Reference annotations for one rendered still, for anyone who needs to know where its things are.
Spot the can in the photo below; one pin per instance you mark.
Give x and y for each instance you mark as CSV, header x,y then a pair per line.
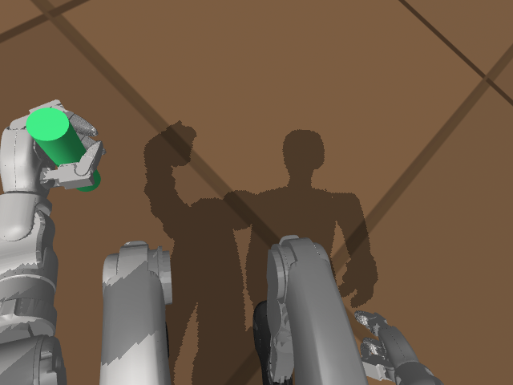
x,y
53,132

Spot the left robot hand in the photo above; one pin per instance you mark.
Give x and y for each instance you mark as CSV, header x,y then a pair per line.
x,y
24,166

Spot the right robot foot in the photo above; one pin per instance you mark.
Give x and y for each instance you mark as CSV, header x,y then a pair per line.
x,y
262,338

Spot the right robot hand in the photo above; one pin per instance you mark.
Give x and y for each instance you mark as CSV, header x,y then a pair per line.
x,y
391,351

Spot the left robot arm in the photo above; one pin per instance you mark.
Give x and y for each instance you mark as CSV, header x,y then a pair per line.
x,y
30,354

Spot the right robot arm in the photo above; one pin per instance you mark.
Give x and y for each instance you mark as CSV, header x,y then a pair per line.
x,y
413,373

